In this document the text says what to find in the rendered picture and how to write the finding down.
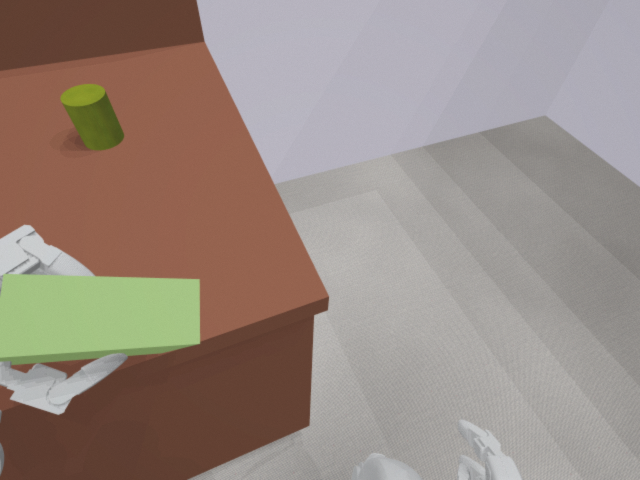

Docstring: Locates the robot right thigh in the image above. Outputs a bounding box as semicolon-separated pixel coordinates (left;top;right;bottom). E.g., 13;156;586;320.
351;457;423;480

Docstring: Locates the table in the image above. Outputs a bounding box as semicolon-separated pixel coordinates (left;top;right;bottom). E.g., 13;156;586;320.
0;0;329;480

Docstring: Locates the robot right shin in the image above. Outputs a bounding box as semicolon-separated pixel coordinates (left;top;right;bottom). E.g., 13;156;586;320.
366;453;386;461

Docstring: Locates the sponge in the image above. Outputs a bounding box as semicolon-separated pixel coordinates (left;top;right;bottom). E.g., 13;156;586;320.
0;274;200;365

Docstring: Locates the right robot hand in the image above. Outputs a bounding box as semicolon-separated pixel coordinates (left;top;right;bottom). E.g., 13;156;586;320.
457;419;523;480

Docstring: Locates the left robot hand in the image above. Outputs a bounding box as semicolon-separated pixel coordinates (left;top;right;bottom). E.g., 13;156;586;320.
0;225;128;415

